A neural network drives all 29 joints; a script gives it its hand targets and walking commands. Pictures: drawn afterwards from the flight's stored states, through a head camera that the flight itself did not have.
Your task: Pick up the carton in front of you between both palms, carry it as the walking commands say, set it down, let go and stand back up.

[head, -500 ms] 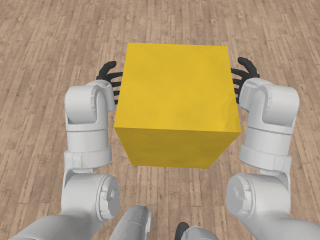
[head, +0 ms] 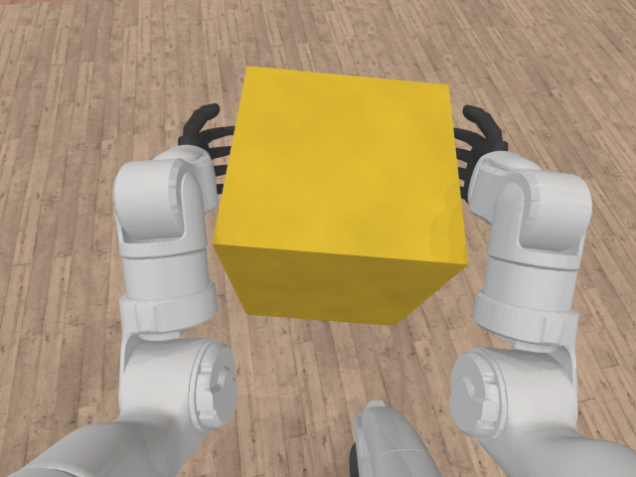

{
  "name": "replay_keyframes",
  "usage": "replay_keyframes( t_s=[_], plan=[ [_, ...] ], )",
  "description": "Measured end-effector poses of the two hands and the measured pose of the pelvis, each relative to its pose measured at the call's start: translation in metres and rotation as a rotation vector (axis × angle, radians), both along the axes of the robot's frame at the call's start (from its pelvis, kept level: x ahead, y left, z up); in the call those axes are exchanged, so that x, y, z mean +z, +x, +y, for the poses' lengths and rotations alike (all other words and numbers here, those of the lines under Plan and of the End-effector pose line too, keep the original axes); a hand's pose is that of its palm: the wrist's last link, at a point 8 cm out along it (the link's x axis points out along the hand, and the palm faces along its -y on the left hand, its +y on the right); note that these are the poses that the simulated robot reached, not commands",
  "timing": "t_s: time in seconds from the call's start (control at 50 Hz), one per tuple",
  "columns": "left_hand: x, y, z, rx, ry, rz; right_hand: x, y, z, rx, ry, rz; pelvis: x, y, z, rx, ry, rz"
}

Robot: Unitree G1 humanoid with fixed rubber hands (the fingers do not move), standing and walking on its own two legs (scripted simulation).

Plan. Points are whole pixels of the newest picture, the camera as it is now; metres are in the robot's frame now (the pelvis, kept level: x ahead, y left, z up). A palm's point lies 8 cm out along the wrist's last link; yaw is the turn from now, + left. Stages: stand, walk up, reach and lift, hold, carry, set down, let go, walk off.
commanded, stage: carry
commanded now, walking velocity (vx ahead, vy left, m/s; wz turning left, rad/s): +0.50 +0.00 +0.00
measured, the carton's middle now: (332, 216) +0.39 -0.03 +0.08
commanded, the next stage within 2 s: none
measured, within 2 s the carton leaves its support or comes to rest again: neither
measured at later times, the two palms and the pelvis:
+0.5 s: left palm (190, 4) +0.68 +0.15 +0.18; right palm out of the picture +0.71 -0.15 +0.18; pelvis +0.31 -0.02 +0.02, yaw +1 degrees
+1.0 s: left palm out of the picture +1.00 +0.13 +0.21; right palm out of the picture +1.00 -0.17 +0.21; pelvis +0.62 -0.01 +0.03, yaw +1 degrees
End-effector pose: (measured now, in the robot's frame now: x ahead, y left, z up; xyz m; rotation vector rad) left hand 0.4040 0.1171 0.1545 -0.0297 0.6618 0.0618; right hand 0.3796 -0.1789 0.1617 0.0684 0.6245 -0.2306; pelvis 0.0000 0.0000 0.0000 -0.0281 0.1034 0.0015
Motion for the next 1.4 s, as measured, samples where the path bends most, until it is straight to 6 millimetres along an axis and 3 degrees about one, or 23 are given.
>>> replay_keyframes(
  t_s=[0.08, 0.16, 0.26, 0.32, 0.44, 0.54, 0.62, 0.7, 0.76, 0.86, 0.94, 1.04, 1.16, 1.28, 1.4],
  plan=[
    [0.01, 0.05, 0.001, 0.027, 0.014, -0.021, 0.01, 0.061, 0.0, 0.037, -0.007, -0.018, -0.004, 0.058, -0.011, 0.007, 0.006, 0.001],
    [0.006, 0.096, 0.006, 0.074, 0.062, 0.002, 0.002, 0.127, 0.004, 0.116, -0.011, 0.006, -0.016, 0.119, -0.026, 0.023, 0.006, -0.026],
    [-0.012, 0.131, 0.021, 0.133, 0.081, 0.114, -0.015, 0.188, 0.021, 0.197, -0.009, 0.117, -0.001, 0.172, -0.038, 0.021, 0.028, -0.031],
    [-0.01, 0.157, 0.027, 0.158, 0.073, 0.126, -0.014, 0.22, 0.028, 0.211, 0.0, 0.127, 0.009, 0.201, -0.041, 0.025, 0.04, -0.025],
    [0.014, 0.232, 0.031, 0.166, 0.057, 0.04, 0.008, 0.289, 0.03, 0.185, 0.022, 0.042, 0.018, 0.267, -0.034, 0.02, 0.046, -0.006],
    [0.031, 0.309, 0.033, 0.129, 0.055, -0.011, 0.025, 0.353, 0.032, 0.146, 0.005, -0.007, 0.013, 0.336, -0.017, 0.008, 0.045, 0.001],
    [0.026, 0.373, 0.033, 0.065, 0.048, 0.005, 0.024, 0.399, 0.031, 0.101, -0.036, 0.014, 0.006, 0.392, 0.0, -0.007, 0.053, -0.019],
    [0.018, 0.421, 0.024, 0.012, 0.045, 0.086, 0.014, 0.429, 0.022, 0.053, -0.042, 0.1, 0.02, 0.432, 0.009, -0.003, 0.034, -0.02],
    [0.022, 0.454, 0.018, -0.005, 0.041, 0.097, 0.017, 0.455, 0.016, 0.029, -0.034, 0.111, 0.029, 0.461, 0.012, -0.006, 0.021, -0.016],
    [0.041, 0.512, 0.015, 0.01, 0.018, 0.033, 0.038, 0.514, 0.013, 0.02, -0.024, 0.046, 0.037, 0.516, 0.009, -0.004, 0.016, -0.005],
    [0.052, 0.56, 0.014, 0.038, 0.025, 0.006, 0.048, 0.571, 0.012, 0.047, -0.022, 0.02, 0.035, 0.57, -0.002, 0.002, 0.018, 0.001],
    [0.047, 0.614, 0.015, 0.085, 0.082, 0.031, 0.038, 0.647, 0.013, 0.126, -0.028, 0.049, 0.025, 0.64, -0.021, 0.019, 0.008, -0.023],
    [0.037, 0.657, 0.029, 0.139, 0.096, 0.115, 0.031, 0.714, 0.029, 0.193, -0.017, 0.132, 0.044, 0.698, -0.03, 0.018, 0.035, -0.023],
    [0.061, 0.727, 0.037, 0.162, 0.073, 0.043, 0.054, 0.783, 0.036, 0.182, 0.001, 0.06, 0.054, 0.761, -0.025, 0.017, 0.042, -0.009],
    [0.073, 0.815, 0.044, 0.125, 0.063, 0.009, 0.068, 0.859, 0.042, 0.143, -0.019, 0.028, 0.048, 0.845, -0.005, 0.006, 0.045, -0.005]
  ],
)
